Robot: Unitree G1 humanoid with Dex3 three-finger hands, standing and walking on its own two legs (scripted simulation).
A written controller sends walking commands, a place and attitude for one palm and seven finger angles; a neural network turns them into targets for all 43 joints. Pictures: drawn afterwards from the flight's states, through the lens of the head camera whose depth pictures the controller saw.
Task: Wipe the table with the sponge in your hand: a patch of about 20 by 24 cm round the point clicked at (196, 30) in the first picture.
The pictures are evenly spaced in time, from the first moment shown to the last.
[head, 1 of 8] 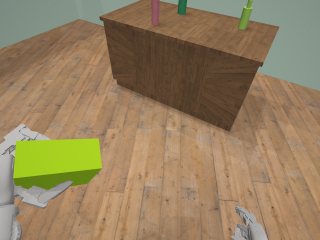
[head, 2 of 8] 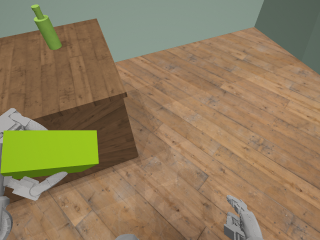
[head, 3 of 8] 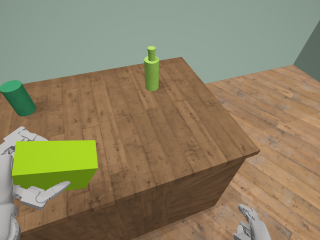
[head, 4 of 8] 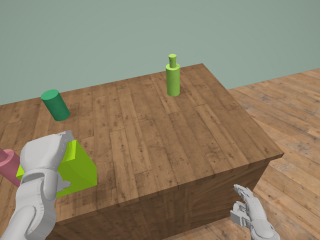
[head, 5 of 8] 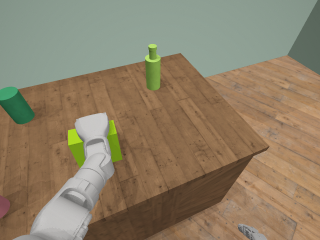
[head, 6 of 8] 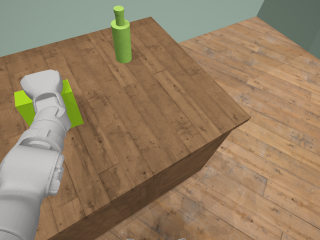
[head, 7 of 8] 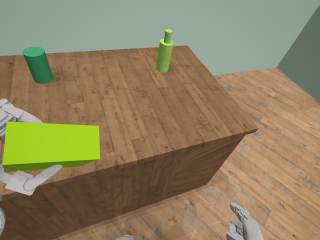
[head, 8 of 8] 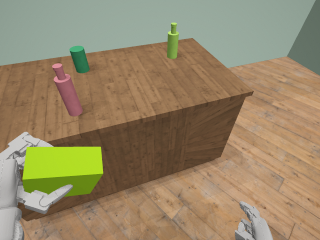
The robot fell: no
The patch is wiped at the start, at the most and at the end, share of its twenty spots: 0.00 1.00 1.00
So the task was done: yes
